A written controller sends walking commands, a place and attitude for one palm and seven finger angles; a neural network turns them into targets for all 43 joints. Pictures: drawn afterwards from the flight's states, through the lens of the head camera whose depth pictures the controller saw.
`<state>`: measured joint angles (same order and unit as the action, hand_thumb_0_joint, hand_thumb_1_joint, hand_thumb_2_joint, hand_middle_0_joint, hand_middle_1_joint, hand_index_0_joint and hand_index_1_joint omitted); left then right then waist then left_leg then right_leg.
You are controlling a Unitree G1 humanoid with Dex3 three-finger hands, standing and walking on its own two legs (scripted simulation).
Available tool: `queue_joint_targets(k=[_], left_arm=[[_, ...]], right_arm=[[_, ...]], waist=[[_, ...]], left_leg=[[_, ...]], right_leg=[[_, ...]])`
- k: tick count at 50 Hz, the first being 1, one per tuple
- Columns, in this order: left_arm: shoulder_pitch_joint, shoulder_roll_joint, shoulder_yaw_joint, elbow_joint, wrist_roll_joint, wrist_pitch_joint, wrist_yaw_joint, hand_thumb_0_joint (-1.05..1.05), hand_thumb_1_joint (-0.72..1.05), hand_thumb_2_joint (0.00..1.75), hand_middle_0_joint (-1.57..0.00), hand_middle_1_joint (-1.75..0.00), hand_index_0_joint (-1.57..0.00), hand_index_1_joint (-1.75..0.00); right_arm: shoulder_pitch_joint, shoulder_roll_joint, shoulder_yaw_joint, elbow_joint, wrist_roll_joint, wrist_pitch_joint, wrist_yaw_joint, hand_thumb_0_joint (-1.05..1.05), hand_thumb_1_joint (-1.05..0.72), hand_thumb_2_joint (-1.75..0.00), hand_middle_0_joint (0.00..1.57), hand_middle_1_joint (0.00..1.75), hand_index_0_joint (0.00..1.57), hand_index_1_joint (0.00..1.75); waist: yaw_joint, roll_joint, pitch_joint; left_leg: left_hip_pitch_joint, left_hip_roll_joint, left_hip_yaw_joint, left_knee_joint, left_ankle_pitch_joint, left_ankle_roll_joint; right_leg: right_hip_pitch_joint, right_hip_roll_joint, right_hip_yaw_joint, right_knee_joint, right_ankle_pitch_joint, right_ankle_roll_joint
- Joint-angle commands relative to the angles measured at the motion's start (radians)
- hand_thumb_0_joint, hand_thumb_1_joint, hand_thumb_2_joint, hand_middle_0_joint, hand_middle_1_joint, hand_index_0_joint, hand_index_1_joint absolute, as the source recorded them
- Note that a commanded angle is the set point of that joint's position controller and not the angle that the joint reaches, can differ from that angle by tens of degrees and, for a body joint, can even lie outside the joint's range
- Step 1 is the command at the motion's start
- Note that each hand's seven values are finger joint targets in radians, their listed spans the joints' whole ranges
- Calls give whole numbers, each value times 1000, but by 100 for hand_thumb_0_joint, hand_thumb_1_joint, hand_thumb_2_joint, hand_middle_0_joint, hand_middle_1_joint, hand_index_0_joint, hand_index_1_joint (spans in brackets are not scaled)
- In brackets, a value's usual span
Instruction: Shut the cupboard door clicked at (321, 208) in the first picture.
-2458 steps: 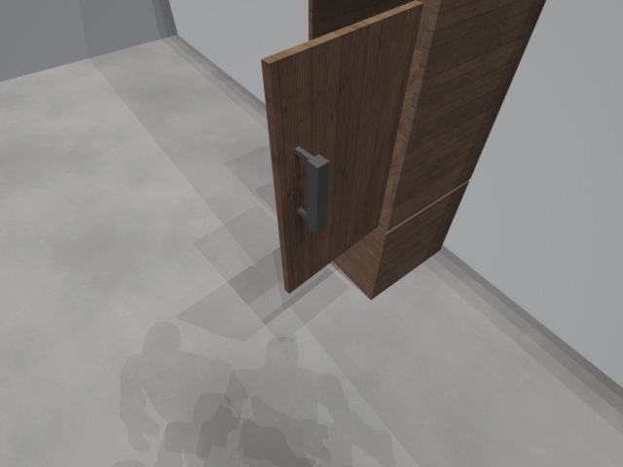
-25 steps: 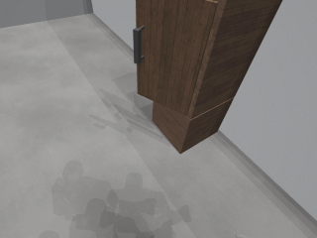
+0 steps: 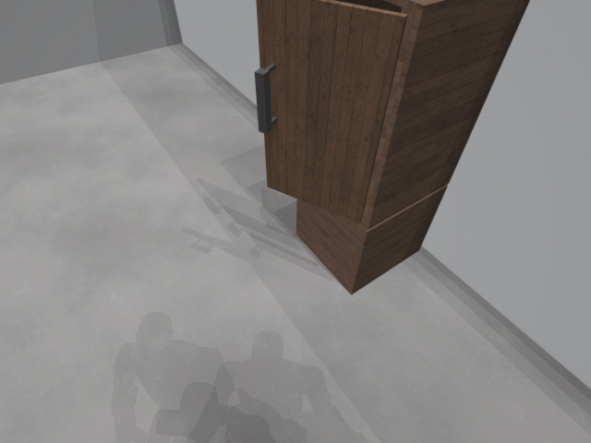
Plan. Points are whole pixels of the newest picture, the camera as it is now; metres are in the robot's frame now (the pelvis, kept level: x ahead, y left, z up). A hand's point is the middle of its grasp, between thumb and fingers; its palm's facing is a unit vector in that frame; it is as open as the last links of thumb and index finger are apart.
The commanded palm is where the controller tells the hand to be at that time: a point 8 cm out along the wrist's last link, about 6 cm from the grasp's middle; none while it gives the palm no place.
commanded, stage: let the arm hang, fingers relaxed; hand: left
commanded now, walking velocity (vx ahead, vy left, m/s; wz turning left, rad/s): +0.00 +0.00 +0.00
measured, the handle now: (268, 99) +0.91 +0.13 +0.00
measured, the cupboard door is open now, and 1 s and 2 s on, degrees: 26 26 26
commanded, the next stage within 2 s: look to check the result in 0.30 s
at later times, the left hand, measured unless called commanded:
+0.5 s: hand out of the picture +0.05 +0.20 -0.17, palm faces +0.00 -0.96 -0.28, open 7.4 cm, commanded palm none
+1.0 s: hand out of the picture +0.07 +0.19 -0.16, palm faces +0.00 -0.95 -0.30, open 7.4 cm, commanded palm none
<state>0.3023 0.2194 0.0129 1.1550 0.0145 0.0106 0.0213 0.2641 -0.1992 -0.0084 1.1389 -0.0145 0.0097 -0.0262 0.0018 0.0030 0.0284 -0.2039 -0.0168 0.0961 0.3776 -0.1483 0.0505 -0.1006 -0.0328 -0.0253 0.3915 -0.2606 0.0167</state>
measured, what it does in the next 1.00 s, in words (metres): stands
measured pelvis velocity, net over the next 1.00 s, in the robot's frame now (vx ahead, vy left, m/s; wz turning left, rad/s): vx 0.03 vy -0.03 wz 0.00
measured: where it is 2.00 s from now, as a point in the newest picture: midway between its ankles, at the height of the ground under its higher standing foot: outside the picture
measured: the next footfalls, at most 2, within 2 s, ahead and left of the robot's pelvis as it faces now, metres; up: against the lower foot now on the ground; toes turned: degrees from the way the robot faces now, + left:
right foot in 1.70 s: +0.10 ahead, -0.15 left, +0.00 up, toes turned +21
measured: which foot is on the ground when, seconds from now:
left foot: down 0.00-1.00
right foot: down 0.00-1.00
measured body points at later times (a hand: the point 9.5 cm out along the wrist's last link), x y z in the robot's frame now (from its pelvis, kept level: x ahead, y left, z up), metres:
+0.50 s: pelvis +0.01 -0.02 +0.00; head +0.02 -0.02 +0.45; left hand +0.05 +0.25 -0.15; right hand +0.05 -0.29 -0.15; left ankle +0.04 +0.09 -0.74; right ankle -0.03 -0.13 -0.74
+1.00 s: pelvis +0.03 -0.03 +0.00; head +0.04 -0.04 +0.45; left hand +0.07 +0.24 -0.14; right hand +0.09 -0.31 -0.14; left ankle +0.04 +0.09 -0.74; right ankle -0.03 -0.13 -0.74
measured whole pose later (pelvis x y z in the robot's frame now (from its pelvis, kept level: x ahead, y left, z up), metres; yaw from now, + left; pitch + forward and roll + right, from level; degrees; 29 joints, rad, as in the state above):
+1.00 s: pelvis +0.03 -0.03 +0.00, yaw +0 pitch -1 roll +0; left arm 0.18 0.27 0.01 1.14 0.01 -0.01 0.02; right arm 0.14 -0.28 0.00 1.13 -0.01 0.00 -0.02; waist 0.00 0.00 0.04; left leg -0.14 0.02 0.08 0.34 -0.17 0.00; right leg -0.01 0.01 -0.04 0.30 -0.26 -0.02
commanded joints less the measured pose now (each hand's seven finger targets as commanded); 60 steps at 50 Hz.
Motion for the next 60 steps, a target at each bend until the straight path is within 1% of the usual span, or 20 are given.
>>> queue_joint_targets(k=[1,2,8,10,17,22,25,27,35,40,42,44,47,50,53,55,57,58,59,60], left_arm=[[30,133,20,-31,5,-14,5,0,90,90,-20,-30,-20,-30],[33,141,21,-34,6,-16,5,0,90,90,-20,-30,-20,-30],[-14,154,24,-43,5,-23,4,0,90,90,-20,-30,-20,-30],[-26,158,24,-47,3,-22,3,0,90,90,-20,-30,-20,-30],[-58,188,28,-56,3,-31,2,0,90,90,-20,-30,-20,-30],[-76,203,28,-59,1,-35,2,0,90,90,-20,-30,-20,-30],[-90,209,26,-57,0,-33,2,0,90,90,-20,-30,-20,-30],[-85,218,27,-56,1,-36,2,0,90,90,-20,-30,-20,-30],[-107,230,27,-55,-1,-37,2,0,90,90,-20,-30,-20,-30],[-110,235,27,-54,-1,-37,3,0,90,90,-20,-30,-20,-30],[-107,238,29,-56,0,-39,4,0,90,90,-20,-30,-20,-30],[-113,237,27,-55,0,-37,4,0,90,90,-20,-30,-20,-30],[-107,240,29,-58,0,-39,5,0,90,90,-20,-30,-20,-30],[-113,234,29,-61,-1,-36,7,0,90,90,-20,-30,-20,-30],[-59,163,26,-63,-4,-15,18,0,90,90,-20,-30,-20,-30],[-37,177,39,-78,-3,-5,22,0,90,90,-20,-30,-20,-30],[-12,198,56,-101,1,-1,26,0,90,90,-20,-30,-20,-30],[1,203,65,-112,1,2,27,0,90,90,-20,-30,-20,-30],[10,210,70,-124,4,3,28,0,90,90,-20,-30,-20,-30],[1,211,73,-138,11,4,29,0,90,90,-20,-30,-20,-30]], right_arm=[[-1,-166,-34,-43,2,-21,-7,0,-90,-90,20,30,20,30],[-6,-167,-35,-45,5,-21,-6,0,-90,-90,20,30,20,30],[-23,-171,-32,-45,3,-25,-5,0,-90,-90,20,30,20,30],[-30,-176,-30,-46,2,-26,-4,0,-90,-90,20,30,20,30],[-63,-206,-32,-55,5,-29,-4,0,-90,-90,20,30,20,30],[-87,-223,-31,-56,5,-29,-3,0,-90,-90,20,30,20,30],[-94,-226,-30,-52,4,-27,-2,0,-90,-90,20,30,20,30],[-103,-232,-30,-57,6,-26,-1,0,-90,-90,20,30,20,30],[-119,-248,-29,-54,4,-26,-2,0,-90,-90,20,30,20,30],[-130,-249,-27,-55,4,-24,-2,0,-90,-90,20,30,20,30],[-132,-254,-28,-57,6,-24,-3,0,-90,-90,20,30,20,30],[-132,-250,-26,-55,4,-24,-2,0,-90,-90,20,30,20,30],[-130,-256,-26,-56,5,-25,-3,0,-90,-90,20,30,20,30],[-124,-243,-25,-56,3,-22,-3,0,-90,-90,20,30,20,30],[-80,-154,-10,-60,2,-4,-1,0,-90,-90,20,30,20,30],[-76,-154,-16,-76,0,7,-1,0,-90,-90,20,30,20,30],[-76,-150,-26,-103,1,14,1,0,-90,-90,20,30,20,30],[-87,-139,-31,-116,0,20,2,0,-90,-90,20,30,20,30],[-98,-129,-36,-138,-2,28,3,0,-90,-90,20,30,20,30],[-110,-127,-46,-155,-3,35,5,0,-90,-90,20,30,20,30]], waist=[[1,9,49],[4,-3,50],[-5,0,37],[-5,19,38],[-5,0,6],[-7,-6,-10],[-9,3,-5],[-7,-10,-12],[-11,-5,-37],[-10,-4,-20],[-8,-17,-29],[-9,-3,-23],[-7,-10,-37],[-9,8,-33],[-5,-1,-43],[5,-8,-32],[16,-67,-34],[26,-98,-11],[33,-145,13],[33,-170,39]], left_leg=[[12,145,-178,-144,-129,-10],[20,142,-171,-132,-102,-8],[43,136,-151,-106,-12,-15],[45,136,-152,-111,-14,-18],[83,140,-148,-82,95,-17],[107,144,-145,-72,134,-19],[103,145,-144,-79,124,-22],[119,147,-141,-70,141,-21],[135,152,-137,-69,170,-25],[137,152,-133,-71,177,-28],[147,154,-133,-68,184,-27],[141,152,-132,-71,180,-29],[150,153,-130,-63,208,-29],[132,149,-129,-55,222,-32],[84,135,-123,9,283,-45],[21,122,-121,62,288,-47],[-59,89,-100,154,246,-56],[-125,67,-79,245,103,-64],[-191,50,-64,367,-155,-69],[-245,49,-69,486,-326,-70]], right_leg=[[-96,-63,56,-78,9,-55],[-98,-65,56,-86,20,-56],[-87,-75,69,-103,53,-57],[-85,-75,70,-103,52,-56],[-61,-82,80,-121,122,-58],[-49,-86,81,-130,160,-59],[-41,-88,82,-136,152,-58],[-43,-91,80,-141,182,-59],[-15,-94,83,-141,226,-59],[-17,-93,83,-145,247,-59],[-16,-93,84,-147,260,-60],[-11,-95,82,-146,259,-58],[0,-95,83,-143,297,-60],[17,-99,71,-130,316,-58],[33,-115,31,-53,361,-44],[46,-133,23,-9,384,-54],[81,-179,37,14,465,-88],[94,-228,57,7,524,-126],[93,-290,83,-5,596,-174],[75,-345,105,-12,629,-219]])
